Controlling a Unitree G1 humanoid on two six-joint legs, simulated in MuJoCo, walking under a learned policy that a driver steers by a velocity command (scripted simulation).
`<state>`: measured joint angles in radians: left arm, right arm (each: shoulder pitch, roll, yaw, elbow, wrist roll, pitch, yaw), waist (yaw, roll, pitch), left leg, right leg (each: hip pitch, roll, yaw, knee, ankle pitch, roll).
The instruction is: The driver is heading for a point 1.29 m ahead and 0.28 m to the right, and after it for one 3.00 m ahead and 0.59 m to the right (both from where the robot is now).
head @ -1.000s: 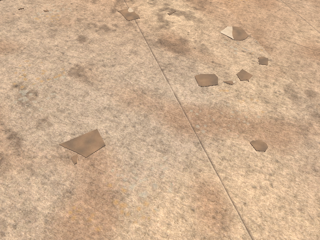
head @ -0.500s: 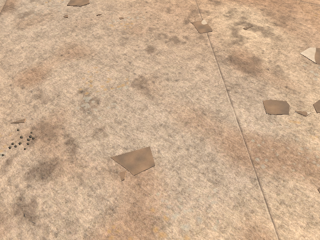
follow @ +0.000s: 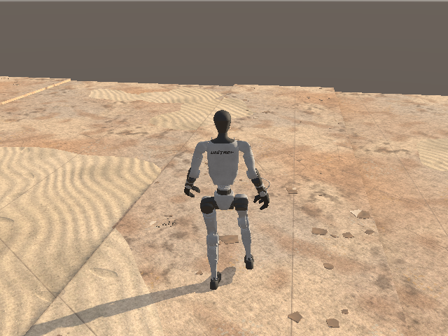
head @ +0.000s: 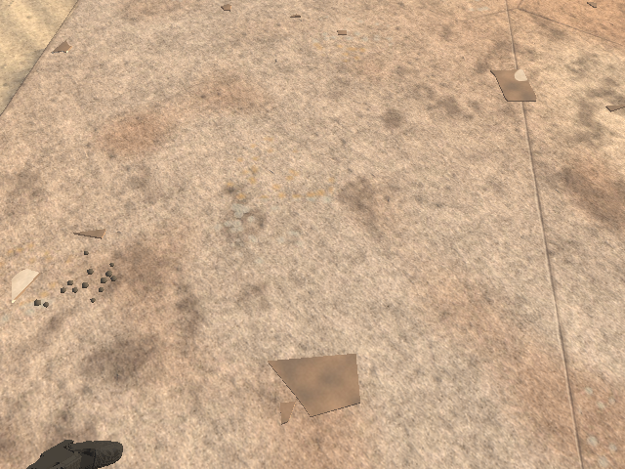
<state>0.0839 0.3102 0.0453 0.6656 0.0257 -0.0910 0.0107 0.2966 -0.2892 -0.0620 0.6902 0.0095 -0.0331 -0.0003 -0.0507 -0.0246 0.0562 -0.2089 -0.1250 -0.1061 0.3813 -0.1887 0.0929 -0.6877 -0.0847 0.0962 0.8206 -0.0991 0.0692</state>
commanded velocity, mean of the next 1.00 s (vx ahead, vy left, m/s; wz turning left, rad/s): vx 0.08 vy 0.00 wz -0.24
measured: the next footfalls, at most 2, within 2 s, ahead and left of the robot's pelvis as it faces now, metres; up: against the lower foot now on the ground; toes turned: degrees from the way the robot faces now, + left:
right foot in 0.16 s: +0.27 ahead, -0.12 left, +0.00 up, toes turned +8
left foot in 0.54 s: +0.21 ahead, +0.10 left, +0.00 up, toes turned -9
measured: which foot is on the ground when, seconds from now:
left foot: down 0.00-0.16, up 0.18-0.52, down 0.54-0.98, up 1.00-1.00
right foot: up 0.00-0.14, down 0.16-0.56, up 0.58-0.96, down 0.98-1.00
